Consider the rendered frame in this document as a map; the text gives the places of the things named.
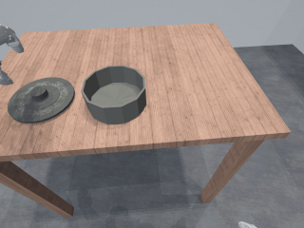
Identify knob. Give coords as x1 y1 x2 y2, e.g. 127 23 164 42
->
29 85 48 101

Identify left robot hand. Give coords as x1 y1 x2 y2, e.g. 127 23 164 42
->
0 24 25 86

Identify pot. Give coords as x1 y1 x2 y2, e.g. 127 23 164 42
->
81 65 146 124

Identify lid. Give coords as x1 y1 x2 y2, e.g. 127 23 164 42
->
8 77 75 124

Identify table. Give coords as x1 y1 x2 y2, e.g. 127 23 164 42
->
0 23 291 218

